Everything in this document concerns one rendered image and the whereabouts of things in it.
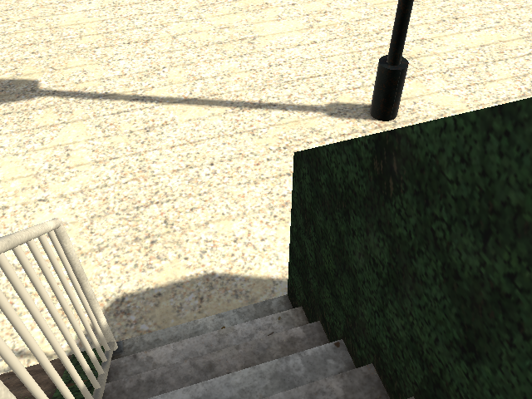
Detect stairs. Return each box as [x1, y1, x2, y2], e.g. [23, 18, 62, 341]
[102, 294, 415, 399]

